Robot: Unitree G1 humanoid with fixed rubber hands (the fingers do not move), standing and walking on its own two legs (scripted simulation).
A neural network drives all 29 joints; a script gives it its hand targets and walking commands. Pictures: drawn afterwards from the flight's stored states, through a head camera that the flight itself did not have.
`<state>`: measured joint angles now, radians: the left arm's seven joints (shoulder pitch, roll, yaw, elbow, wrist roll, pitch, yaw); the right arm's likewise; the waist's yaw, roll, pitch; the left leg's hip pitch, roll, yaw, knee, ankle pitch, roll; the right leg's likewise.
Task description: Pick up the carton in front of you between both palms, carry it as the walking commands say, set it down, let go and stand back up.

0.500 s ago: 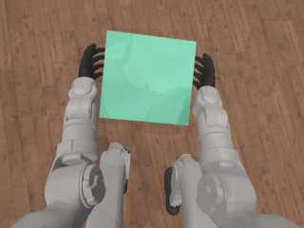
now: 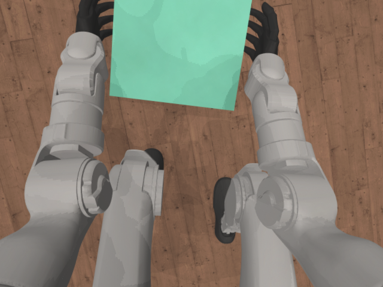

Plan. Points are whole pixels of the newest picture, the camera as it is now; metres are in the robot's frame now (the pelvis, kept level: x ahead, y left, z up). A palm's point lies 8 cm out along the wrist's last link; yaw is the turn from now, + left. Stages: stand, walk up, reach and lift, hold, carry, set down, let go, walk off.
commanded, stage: set down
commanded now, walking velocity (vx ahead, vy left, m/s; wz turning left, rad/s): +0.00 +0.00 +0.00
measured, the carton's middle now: (177, 52) +0.52 +0.11 -0.23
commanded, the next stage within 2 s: none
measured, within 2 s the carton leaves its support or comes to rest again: rests again in 0.68 s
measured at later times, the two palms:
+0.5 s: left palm (96, 37) +0.50 +0.27 -0.20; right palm (251, 57) +0.53 -0.04 -0.19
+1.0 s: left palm (98, 33) +0.52 +0.27 -0.21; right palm (250, 52) +0.55 -0.04 -0.21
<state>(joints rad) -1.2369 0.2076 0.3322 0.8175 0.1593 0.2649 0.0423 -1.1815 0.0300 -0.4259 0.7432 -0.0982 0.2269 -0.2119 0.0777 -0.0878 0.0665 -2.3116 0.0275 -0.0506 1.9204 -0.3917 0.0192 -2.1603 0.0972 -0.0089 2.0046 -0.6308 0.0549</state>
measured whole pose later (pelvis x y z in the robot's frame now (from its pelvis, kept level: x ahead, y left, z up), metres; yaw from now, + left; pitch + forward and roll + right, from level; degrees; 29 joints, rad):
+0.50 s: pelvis +0.00 -0.01 -0.05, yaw +0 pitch +38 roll -4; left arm -1.40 0.35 0.24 1.03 0.03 0.22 0.01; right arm -1.33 -0.04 -0.36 0.88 -0.02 0.19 -0.19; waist 0.10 -0.09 0.26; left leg -2.35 0.05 -0.05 2.09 -0.41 0.01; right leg -2.21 0.13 -0.01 2.19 -0.66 0.06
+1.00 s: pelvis +0.00 +0.00 -0.05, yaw +0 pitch +40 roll -2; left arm -1.43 0.38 0.36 1.06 0.08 0.17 -0.09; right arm -1.38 -0.03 -0.42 0.88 -0.14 0.15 -0.09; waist 0.09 -0.07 0.28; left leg -2.38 0.07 -0.03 2.11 -0.43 0.02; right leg -2.25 0.15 0.02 2.21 -0.67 0.07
